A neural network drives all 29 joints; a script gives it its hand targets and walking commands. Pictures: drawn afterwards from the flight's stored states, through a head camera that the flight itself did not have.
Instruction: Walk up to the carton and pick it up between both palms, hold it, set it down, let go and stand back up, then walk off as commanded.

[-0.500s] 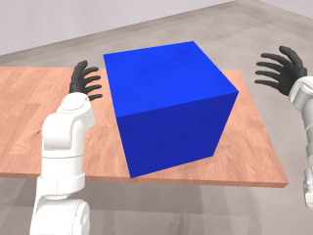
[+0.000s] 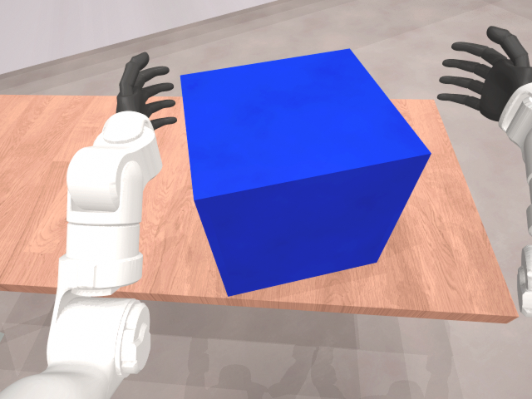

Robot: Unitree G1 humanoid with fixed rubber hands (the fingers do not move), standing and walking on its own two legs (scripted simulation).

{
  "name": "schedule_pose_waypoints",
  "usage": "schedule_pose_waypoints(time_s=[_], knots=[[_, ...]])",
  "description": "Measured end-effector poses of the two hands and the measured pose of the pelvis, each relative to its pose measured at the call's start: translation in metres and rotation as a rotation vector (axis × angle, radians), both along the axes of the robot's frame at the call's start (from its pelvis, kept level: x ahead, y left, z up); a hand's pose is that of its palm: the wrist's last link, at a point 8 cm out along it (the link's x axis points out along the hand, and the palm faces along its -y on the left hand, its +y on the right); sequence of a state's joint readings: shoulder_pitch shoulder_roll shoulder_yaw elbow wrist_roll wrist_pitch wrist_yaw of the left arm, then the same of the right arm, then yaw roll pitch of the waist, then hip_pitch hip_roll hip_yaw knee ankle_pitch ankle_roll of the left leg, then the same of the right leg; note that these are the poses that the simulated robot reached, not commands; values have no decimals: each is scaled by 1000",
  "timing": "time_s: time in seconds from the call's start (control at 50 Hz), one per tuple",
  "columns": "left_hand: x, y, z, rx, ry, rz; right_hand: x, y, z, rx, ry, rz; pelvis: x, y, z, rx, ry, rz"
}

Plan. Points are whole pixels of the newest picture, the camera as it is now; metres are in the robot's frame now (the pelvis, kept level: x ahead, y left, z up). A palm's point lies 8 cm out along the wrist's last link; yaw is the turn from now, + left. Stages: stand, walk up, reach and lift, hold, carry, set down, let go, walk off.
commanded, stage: reach and lift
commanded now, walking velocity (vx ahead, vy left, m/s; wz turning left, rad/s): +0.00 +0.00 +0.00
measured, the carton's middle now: (286, 176) +0.45 +0.05 +0.07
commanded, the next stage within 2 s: none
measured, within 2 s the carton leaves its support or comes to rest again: neither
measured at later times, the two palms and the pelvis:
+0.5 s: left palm (144, 161) +0.37 +0.23 +0.16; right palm (475, 135) +0.48 -0.21 +0.16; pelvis -0.01 +0.00 +0.00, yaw +0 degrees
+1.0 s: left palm (165, 177) +0.38 +0.22 +0.12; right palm (447, 153) +0.49 -0.20 +0.11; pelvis -0.01 +0.00 +0.00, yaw +0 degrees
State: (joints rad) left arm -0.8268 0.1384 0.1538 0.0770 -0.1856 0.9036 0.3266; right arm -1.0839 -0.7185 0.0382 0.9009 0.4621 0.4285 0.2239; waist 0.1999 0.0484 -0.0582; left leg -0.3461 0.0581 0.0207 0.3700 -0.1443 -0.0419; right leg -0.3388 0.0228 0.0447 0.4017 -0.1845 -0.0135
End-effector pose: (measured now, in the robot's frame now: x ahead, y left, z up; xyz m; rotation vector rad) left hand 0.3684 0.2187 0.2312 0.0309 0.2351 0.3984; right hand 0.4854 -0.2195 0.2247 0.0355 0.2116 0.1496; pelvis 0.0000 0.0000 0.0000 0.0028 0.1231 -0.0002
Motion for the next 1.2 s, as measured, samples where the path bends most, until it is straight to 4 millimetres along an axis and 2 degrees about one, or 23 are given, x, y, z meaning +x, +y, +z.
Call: schedule_pose_waypoints(time_s=[0.2,0.4,0.56,0.72,0.9,1.08,1.2], knots=[[6,4,-10,-9,7,-12,1,-2,-26,-1,91,-24,0,2,0,-4,8,2],[3,11,-50,-42,72,-18,-2,7,-45,17,94,-15,-6,3,0,-5,15,2],[-3,14,-82,-59,105,-1,-6,6,-79,20,146,-18,-10,2,-1,-6,44,2],[11,5,-100,-49,85,-17,1,14,-105,7,131,8,-9,2,-3,-6,124,1],[17,4,-107,-48,69,-22,9,20,-116,0,100,30,-5,1,-4,-6,155,1],[5,-1,-118,-62,86,-26,5,26,-110,6,61,44,-8,1,-4,-7,151,1],[0,-6,-115,-58,68,-27,-2,41,-113,20,64,69,-12,1,-4,-7,146,1]])
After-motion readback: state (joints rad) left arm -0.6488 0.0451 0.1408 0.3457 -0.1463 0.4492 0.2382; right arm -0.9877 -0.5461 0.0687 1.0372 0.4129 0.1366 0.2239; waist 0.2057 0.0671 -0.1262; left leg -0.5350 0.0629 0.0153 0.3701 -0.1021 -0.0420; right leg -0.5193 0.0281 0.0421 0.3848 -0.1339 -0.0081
